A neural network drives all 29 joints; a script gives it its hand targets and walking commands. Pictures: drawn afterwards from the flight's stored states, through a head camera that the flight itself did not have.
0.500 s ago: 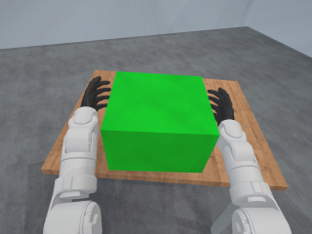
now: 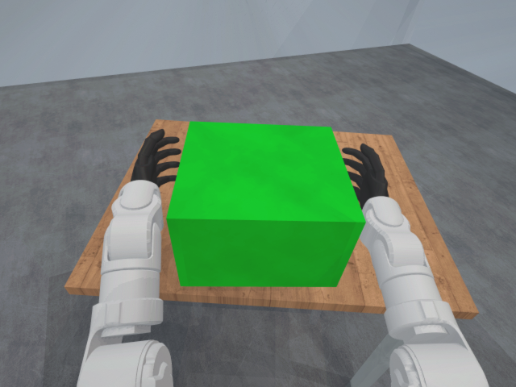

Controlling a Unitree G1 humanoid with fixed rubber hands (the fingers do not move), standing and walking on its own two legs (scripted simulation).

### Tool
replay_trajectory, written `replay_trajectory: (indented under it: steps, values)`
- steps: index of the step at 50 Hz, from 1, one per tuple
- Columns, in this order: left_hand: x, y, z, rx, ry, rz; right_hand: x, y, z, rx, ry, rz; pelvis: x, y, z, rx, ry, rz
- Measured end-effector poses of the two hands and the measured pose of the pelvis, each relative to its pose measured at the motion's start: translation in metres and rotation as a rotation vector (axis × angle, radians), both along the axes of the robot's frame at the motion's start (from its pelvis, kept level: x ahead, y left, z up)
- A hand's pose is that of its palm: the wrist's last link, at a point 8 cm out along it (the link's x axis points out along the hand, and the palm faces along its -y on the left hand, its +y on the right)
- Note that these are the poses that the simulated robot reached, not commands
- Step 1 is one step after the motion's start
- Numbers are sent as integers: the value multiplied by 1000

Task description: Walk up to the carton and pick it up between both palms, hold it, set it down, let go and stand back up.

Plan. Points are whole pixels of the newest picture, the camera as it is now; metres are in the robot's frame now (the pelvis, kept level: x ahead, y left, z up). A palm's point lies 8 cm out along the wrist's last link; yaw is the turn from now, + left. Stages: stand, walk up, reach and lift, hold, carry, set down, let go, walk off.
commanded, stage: reach and lift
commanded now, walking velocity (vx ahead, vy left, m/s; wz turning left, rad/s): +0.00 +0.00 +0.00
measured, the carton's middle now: (260, 201) +0.38 -0.02 +0.10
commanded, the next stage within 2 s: hold in 0.22 s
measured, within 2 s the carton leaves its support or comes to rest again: neither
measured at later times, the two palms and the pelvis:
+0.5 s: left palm (135, 178) +0.35 +0.16 +0.18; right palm (371, 189) +0.34 -0.18 +0.17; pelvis -0.01 +0.00 +0.00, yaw +0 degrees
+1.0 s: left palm (126, 177) +0.35 +0.18 +0.18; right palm (362, 184) +0.35 -0.17 +0.17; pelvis +0.00 +0.00 +0.00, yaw +1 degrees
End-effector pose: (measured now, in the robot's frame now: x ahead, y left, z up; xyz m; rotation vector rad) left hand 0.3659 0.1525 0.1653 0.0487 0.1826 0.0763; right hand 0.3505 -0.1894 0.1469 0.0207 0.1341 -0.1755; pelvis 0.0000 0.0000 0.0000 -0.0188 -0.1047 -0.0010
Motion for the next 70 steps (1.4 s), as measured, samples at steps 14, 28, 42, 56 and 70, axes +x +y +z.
replay_trajectory:
  steps: [14,28,42,56,70]
  values:
    - [-9,18,7,-18,-25,9,-4,17,15,4,-22,13,-7,4,-1,-2,-3,15]
    - [-12,8,20,-14,-5,18,-6,8,21,11,-6,18,-12,2,-1,3,-15,-6]
    - [-5,15,26,-22,-27,29,8,15,27,21,-21,35,-7,-6,0,2,3,19]
    - [-17,25,15,-23,-20,20,-8,25,22,16,-8,21,-4,6,-1,-5,-25,21]
    - [-10,14,21,-16,8,31,-1,14,26,2,10,30,-11,5,-1,5,-20,-2]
